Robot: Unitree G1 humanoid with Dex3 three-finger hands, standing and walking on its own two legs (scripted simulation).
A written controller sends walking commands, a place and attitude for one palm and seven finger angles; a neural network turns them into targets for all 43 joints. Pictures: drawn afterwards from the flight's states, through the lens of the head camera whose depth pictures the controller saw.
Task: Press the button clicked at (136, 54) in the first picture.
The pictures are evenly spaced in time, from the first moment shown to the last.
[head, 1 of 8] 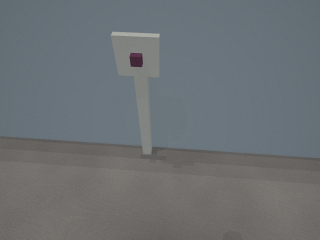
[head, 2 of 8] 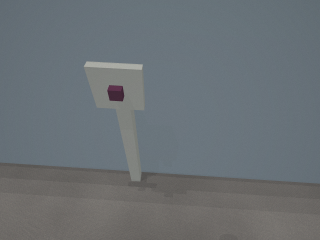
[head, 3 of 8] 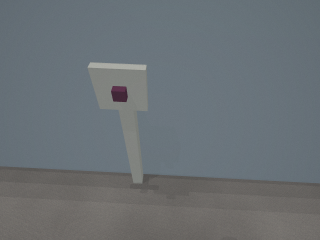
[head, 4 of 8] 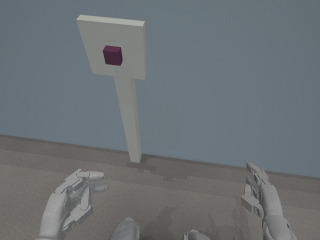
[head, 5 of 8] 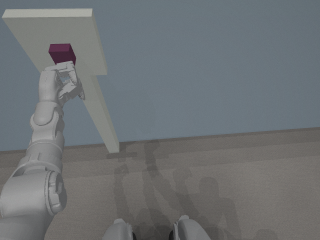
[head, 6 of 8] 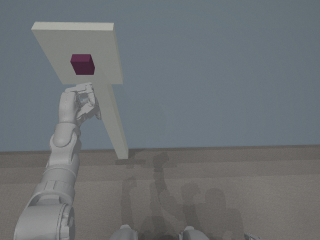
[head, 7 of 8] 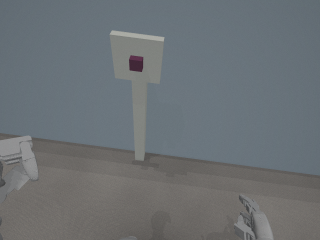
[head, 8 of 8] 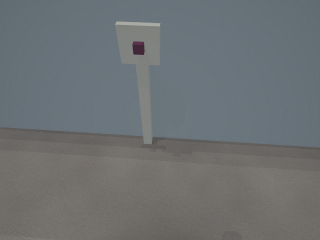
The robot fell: no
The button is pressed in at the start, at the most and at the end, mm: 0 13 0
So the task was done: yes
